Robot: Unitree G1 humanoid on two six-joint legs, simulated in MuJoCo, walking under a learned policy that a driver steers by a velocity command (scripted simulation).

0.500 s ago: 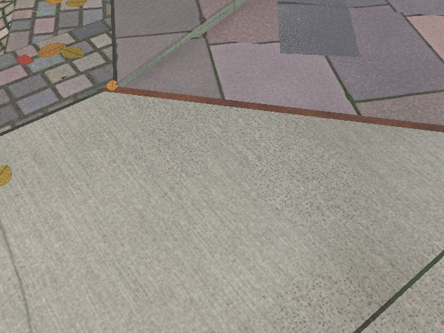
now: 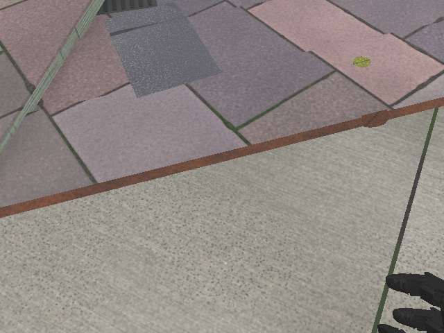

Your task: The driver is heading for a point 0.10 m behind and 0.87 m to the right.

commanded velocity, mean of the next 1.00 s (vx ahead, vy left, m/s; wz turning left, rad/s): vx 0.92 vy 0.00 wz -0.82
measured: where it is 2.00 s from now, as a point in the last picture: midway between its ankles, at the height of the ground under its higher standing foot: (430, 133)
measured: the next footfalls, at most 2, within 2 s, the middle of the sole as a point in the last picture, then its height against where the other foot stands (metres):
left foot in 0.20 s outside the picture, level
right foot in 0.70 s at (289, 278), level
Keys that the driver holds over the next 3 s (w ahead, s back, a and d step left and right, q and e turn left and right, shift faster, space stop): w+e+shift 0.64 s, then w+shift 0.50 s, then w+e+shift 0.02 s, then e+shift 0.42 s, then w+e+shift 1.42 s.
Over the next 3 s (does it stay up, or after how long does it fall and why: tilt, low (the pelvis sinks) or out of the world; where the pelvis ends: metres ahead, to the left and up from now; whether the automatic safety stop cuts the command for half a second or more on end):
stays up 0.89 -1.47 -0.01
